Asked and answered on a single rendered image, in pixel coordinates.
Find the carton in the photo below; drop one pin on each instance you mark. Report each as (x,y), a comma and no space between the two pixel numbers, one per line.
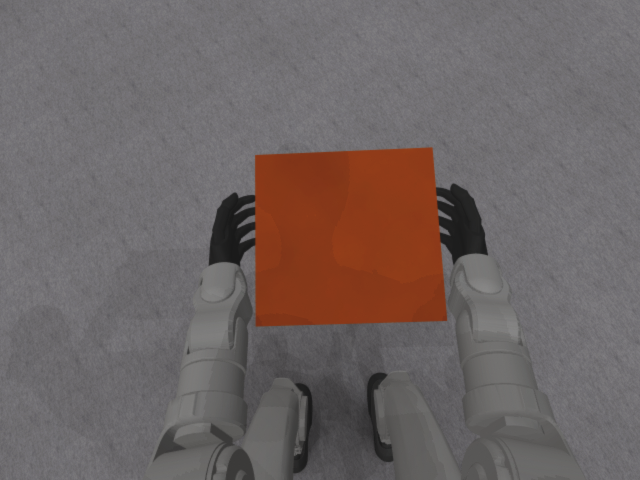
(347,237)

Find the robot left forearm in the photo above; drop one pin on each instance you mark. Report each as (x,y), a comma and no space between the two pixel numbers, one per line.
(209,406)

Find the right robot hand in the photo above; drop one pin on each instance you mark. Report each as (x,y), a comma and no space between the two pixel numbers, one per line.
(467,233)

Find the left robot hand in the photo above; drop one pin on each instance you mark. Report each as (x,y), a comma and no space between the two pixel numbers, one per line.
(224,244)

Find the right robot upper arm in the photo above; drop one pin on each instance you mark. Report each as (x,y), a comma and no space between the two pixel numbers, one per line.
(493,457)

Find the left robot upper arm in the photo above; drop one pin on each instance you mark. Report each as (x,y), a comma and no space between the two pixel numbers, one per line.
(220,461)

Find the right robot shin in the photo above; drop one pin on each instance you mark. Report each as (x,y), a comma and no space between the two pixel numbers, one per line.
(391,377)

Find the robot left thigh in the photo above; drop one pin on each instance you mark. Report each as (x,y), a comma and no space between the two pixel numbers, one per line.
(279,422)

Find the robot right forearm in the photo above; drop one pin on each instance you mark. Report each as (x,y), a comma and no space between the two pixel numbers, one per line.
(502,396)

